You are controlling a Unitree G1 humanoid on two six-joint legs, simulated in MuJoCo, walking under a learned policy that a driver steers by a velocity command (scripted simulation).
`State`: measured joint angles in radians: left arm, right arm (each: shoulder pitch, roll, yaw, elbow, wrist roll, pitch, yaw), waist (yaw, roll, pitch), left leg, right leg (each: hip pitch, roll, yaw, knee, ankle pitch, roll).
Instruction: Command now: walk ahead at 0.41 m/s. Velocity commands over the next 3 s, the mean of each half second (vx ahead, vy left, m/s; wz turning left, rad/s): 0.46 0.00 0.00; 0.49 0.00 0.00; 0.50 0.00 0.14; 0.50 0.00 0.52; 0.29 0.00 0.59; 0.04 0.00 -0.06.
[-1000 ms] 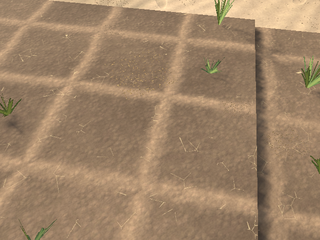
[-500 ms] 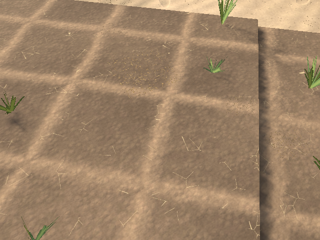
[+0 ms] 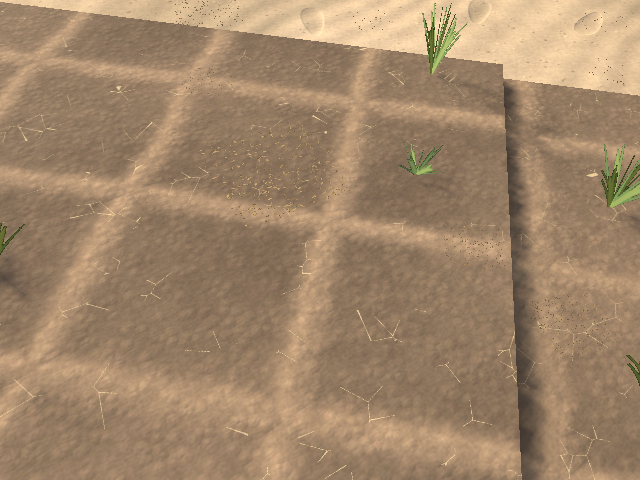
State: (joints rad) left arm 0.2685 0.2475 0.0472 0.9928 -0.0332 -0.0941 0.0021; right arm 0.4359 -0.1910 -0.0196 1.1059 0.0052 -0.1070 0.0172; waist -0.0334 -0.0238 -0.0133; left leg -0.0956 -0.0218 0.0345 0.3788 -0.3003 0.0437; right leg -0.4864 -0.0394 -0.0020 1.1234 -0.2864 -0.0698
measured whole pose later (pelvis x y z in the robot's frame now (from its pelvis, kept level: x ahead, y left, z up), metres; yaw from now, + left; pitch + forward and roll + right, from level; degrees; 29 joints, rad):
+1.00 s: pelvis +0.57 +0.00 +0.00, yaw +0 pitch +1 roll +0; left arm 0.28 0.26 0.05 0.98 -0.03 -0.09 0.00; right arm 0.20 -0.24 -0.05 0.92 0.00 -0.10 0.03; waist 0.00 -0.03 0.03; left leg -0.31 -0.03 0.07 0.43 -0.14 0.07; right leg -0.45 -0.06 0.02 1.17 -0.34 -0.06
